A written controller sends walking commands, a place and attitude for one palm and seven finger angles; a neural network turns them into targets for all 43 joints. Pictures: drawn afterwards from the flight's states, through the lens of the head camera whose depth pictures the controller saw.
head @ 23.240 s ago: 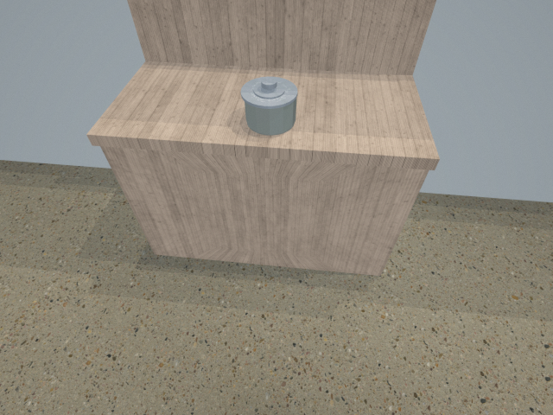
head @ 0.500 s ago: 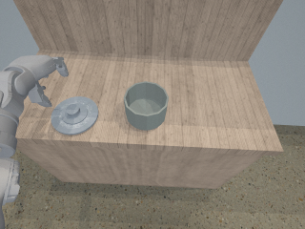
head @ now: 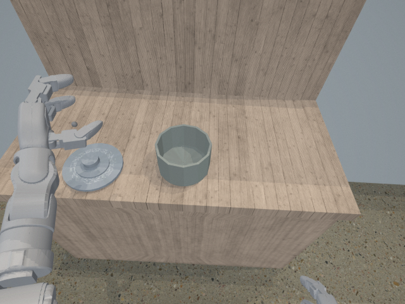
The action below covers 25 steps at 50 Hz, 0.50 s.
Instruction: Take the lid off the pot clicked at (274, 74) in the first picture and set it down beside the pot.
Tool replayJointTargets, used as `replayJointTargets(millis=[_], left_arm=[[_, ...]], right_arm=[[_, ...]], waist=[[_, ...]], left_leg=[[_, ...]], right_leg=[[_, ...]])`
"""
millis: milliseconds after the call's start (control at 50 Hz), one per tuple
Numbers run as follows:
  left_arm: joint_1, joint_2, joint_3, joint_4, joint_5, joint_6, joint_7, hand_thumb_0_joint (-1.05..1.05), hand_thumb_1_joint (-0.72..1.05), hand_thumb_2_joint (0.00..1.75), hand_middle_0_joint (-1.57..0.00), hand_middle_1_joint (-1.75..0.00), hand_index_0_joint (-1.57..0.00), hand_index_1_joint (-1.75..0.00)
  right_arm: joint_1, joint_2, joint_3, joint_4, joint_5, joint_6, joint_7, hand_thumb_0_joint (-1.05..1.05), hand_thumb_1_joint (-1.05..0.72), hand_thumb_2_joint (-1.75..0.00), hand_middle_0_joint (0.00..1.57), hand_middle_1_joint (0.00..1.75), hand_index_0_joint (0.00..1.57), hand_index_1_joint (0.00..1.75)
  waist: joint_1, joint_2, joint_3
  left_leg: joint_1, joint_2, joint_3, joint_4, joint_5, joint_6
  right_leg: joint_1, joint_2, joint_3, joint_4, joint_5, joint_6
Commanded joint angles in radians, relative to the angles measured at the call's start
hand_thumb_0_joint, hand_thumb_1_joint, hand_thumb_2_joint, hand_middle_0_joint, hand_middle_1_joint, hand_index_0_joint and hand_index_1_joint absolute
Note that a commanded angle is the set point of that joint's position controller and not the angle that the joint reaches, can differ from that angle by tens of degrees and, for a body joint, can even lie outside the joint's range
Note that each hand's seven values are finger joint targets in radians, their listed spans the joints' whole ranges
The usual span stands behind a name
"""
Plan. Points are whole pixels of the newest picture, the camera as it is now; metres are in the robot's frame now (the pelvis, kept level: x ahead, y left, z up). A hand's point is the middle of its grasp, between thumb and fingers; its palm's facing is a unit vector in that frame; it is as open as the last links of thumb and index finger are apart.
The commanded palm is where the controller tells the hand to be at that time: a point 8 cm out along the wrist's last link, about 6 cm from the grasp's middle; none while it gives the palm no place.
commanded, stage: draw the hand back to the body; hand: left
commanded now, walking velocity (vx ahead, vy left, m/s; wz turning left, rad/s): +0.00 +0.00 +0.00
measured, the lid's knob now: (90, 160) +0.46 +0.32 -0.07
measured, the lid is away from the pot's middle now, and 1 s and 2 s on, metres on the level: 0.25 0.25 0.25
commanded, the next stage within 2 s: step back with the hand held close in 1.40 s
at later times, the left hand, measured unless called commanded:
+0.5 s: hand (80, 158) +0.31 +0.22 +0.16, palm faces +0.42 -0.85 -0.31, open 8.2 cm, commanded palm +0.25 +0.26 +0.17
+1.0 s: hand (75, 210) +0.22 +0.19 +0.16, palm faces +0.38 -0.85 -0.36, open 7.4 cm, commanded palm +0.16 +0.24 +0.17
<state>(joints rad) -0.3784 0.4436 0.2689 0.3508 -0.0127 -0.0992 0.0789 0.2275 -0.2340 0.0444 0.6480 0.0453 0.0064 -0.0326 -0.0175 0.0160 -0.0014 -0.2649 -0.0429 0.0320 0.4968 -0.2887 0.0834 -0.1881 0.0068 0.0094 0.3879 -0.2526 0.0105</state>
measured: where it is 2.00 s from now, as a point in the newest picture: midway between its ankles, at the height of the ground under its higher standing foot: outside the picture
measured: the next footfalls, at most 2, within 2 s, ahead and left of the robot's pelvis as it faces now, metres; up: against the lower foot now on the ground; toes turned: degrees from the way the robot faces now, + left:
none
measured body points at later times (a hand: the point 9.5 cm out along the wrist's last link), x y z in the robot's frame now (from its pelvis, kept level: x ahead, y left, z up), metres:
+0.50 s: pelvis +0.01 -0.05 +0.00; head +0.01 -0.07 +0.45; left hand +0.28 +0.26 +0.17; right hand +0.18 -0.30 -0.10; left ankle -0.02 +0.05 -0.74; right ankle -0.04 -0.15 -0.74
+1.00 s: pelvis +0.00 -0.05 +0.00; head -0.02 -0.08 +0.45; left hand +0.19 +0.24 +0.18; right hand +0.18 -0.28 -0.09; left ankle -0.02 +0.05 -0.74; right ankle -0.04 -0.15 -0.74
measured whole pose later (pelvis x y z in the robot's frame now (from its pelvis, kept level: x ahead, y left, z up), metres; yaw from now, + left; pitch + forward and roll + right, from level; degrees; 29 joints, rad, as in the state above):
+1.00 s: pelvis +0.00 -0.05 +0.00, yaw +0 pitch -3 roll -1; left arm 0.33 0.35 0.28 -0.29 -0.09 -0.08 0.08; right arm 0.17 -0.25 0.02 0.65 0.03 -0.07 -0.06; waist 0.04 0.08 0.01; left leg -0.13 0.01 0.01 0.44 -0.27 0.02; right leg -0.07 0.06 -0.01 0.37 -0.25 -0.04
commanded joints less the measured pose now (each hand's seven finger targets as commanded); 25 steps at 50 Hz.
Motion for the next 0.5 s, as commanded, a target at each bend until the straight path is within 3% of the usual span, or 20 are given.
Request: replayJointTargets(millis=[0,20,60,140,220,240,340,480], left_arm=[[-0.265,0.254,0.102,-0.319,-0.021,-0.051,0.023,0.0,0.33,0.69,-0.28,-0.69,-0.28,-0.69],[-0.252,0.252,0.101,-0.372,-0.023,-0.053,0.023,0.0,0.35,0.7,-0.28,-0.68,-0.28,-0.68],[-0.19,0.22,0.087,-0.357,-0.025,-0.039,0.025,0.0,0.39,0.72,-0.27,-0.65,-0.27,-0.65],[-0.098,0.265,0.147,-0.391,-0.035,-0.026,0.032,0.0,0.48,0.75,-0.26,-0.59,-0.26,-0.59],[-0.067,0.241,0.135,-0.445,-0.045,-0.025,0.033,0.0,0.57,0.78,-0.25,-0.53,-0.25,-0.53],[-0.056,0.261,0.155,-0.443,-0.045,-0.025,0.035,0.0,0.59,0.79,-0.24,-0.51,-0.24,-0.51],[0.03,0.241,0.16,-0.512,-0.055,-0.03,0.034,0.0,0.7,0.83,-0.23,-0.44,-0.23,-0.44],[0.175,0.202,0.164,-0.54,-0.073,-0.023,0.028,0.0,0.86,0.88,-0.21,-0.33,-0.21,-0.33]], right_arm=[[-0.034,-0.17,-0.069,-0.112,0.0,-0.045,-0.017,0.0,-0.9,-0.9,0.2,0.3,0.2,0.3],[-0.039,-0.169,-0.07,-0.114,0.0,-0.05,-0.017,0.0,-0.9,-0.9,0.2,0.3,0.2,0.3],[-0.041,-0.167,-0.071,-0.107,0.0,-0.053,-0.016,0.0,-0.9,-0.9,0.2,0.3,0.2,0.3],[-0.061,-0.173,-0.076,-0.105,0.003,-0.047,-0.022,0.0,-0.9,-0.9,0.2,0.3,0.2,0.3],[-0.092,-0.164,-0.071,-0.108,0.008,-0.056,-0.028,0.0,-0.9,-0.9,0.2,0.3,0.2,0.3],[-0.095,-0.165,-0.071,-0.106,0.007,-0.058,-0.03,0.0,-0.9,-0.9,0.2,0.3,0.2,0.3],[-0.122,-0.153,-0.067,-0.116,0.008,-0.076,-0.031,0.0,-0.9,-0.9,0.2,0.3,0.2,0.3],[-0.153,-0.146,-0.067,-0.127,0.005,-0.085,-0.033,0.0,-0.9,-0.9,0.2,0.3,0.2,0.3]], waist=[[0.01,0.078,-0.315],[0.012,0.105,-0.326],[0.009,0.101,-0.304],[0.019,0.022,-0.279],[0.02,0.068,-0.254],[0.021,0.056,-0.237],[0.03,0.061,-0.228],[0.038,-0.01,-0.17]], left_leg=[[0.298,0.127,-0.094,-0.022,0.543,-0.093],[0.317,0.128,-0.095,-0.016,0.588,-0.095],[0.318,0.123,-0.086,-0.015,0.608,-0.092],[0.25,0.106,-0.053,-0.014,0.497,-0.055],[0.251,0.092,-0.036,-0.026,0.421,-0.043],[0.234,0.088,-0.034,-0.027,0.397,-0.043],[0.241,0.078,-0.018,-0.028,0.379,-0.036],[0.227,0.074,0.001,-0.032,0.322,-0.028]], right_leg=[[-0.009,-0.011,-0.042,0.005,0.328,-0.059],[-0.004,-0.012,-0.043,0.009,0.345,-0.059],[-0.007,-0.007,-0.04,0.005,0.357,-0.055],[0.058,-0.017,-0.031,-0.001,0.421,-0.053],[0.06,-0.016,-0.025,-0.011,0.408,-0.051],[0.066,-0.016,-0.023,-0.016,0.408,-0.052],[0.083,-0.02,-0.018,-0.019,0.436,-0.047],[0.07,-0.025,-0.016,-0.034,0.437,-0.035]])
